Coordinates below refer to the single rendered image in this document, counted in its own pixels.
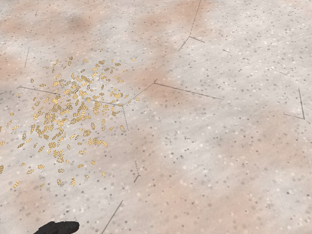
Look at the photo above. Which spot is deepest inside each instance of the robot left hand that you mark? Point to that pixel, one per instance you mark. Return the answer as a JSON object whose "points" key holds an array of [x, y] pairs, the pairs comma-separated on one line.
{"points": [[63, 227]]}

